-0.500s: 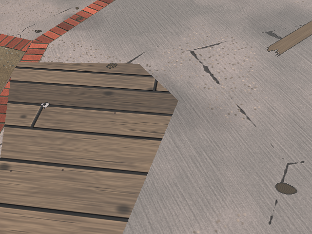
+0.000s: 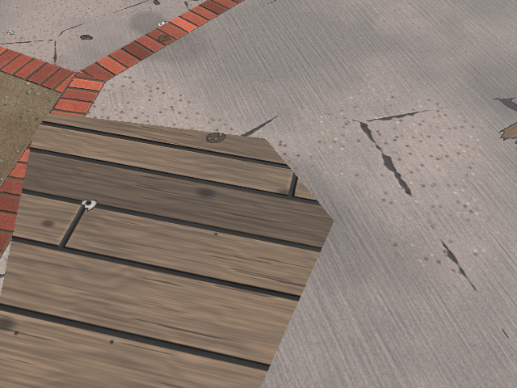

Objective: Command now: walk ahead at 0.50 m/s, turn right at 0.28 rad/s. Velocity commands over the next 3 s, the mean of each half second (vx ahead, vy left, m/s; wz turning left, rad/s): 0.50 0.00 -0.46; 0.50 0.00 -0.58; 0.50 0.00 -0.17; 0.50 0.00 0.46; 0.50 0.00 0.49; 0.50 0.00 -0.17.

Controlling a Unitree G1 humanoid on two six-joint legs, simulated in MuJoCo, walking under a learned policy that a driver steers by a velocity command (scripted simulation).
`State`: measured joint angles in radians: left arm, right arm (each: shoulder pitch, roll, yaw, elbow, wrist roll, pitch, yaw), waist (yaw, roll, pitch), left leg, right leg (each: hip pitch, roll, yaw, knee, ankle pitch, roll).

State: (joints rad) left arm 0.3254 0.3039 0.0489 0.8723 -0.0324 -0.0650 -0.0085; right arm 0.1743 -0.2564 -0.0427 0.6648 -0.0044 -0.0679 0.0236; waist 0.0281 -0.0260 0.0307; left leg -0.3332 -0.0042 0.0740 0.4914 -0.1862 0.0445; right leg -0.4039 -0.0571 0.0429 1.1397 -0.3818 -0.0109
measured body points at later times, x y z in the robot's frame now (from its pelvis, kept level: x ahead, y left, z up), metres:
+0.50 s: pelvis +0.26 -0.08 -0.01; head +0.30 -0.10 +0.44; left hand +0.49 +0.14 -0.11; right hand +0.27 -0.37 -0.14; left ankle +0.15 +0.11 -0.63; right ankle +0.32 -0.16 -0.74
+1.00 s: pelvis +0.55 -0.13 -0.01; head +0.57 -0.14 +0.44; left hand +0.76 +0.07 -0.12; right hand +0.55 -0.44 -0.09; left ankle +0.66 -0.07 -0.74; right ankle +0.38 -0.17 -0.65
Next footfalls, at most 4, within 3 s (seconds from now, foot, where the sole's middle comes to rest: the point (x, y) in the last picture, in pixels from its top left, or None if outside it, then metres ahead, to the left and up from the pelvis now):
0.40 right None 0.36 -0.17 -0.77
0.88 left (302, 307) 0.69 -0.09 -0.77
1.40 right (436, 296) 0.74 -0.47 -0.77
1.92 left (397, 193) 1.12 -0.42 -0.77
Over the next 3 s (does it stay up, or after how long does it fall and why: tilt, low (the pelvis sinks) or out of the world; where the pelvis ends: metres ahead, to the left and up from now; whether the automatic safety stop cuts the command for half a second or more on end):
stays up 1.50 -0.57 0.00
